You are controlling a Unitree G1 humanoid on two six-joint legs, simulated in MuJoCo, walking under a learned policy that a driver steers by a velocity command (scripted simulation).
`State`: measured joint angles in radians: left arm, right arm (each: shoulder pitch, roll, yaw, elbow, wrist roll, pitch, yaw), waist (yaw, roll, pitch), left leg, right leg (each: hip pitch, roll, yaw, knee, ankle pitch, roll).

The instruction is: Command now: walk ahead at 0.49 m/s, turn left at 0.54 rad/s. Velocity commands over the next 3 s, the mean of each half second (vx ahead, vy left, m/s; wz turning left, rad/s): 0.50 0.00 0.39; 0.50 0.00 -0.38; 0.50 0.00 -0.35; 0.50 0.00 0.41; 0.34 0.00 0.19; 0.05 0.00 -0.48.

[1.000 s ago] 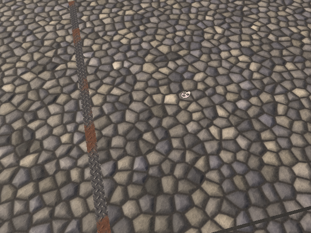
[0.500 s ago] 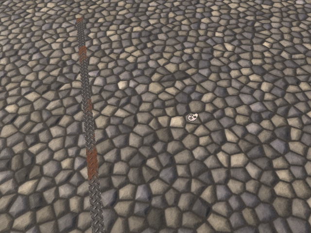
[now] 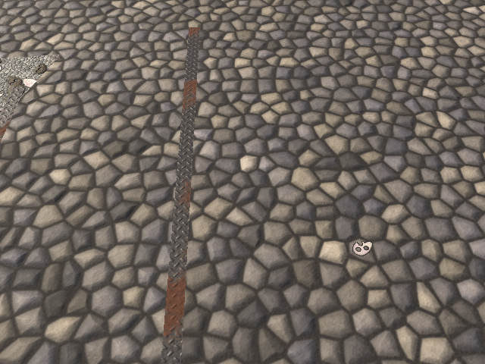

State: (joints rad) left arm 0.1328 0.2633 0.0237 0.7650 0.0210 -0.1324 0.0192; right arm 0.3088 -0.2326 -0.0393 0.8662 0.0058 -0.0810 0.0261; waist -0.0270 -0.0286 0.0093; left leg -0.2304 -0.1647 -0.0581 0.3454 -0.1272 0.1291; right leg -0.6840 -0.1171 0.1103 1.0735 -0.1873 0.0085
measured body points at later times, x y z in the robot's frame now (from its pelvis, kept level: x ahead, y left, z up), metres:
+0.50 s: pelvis +0.26 -0.05 +0.01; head +0.29 -0.05 +0.46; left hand +0.22 +0.22 -0.11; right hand +0.48 -0.25 -0.10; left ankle +0.31 +0.13 -0.68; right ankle +0.27 -0.15 -0.74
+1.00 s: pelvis +0.49 +0.03 +0.00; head +0.50 +0.03 +0.45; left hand +0.67 +0.29 -0.09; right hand +0.51 -0.26 -0.11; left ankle +0.43 +0.14 -0.74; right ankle +0.61 -0.14 -0.67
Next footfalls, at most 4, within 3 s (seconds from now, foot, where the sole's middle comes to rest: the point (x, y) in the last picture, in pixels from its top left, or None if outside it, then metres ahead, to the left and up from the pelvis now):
0.24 right None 0.31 -0.14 -0.78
0.70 left None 0.47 0.14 -0.78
1.20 right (291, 280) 0.74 -0.14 -0.78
1.80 left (239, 191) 1.10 0.01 -0.78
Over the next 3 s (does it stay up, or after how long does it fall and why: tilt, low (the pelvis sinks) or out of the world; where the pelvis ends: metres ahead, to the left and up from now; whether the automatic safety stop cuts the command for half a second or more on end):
stays up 1.29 -0.07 0.00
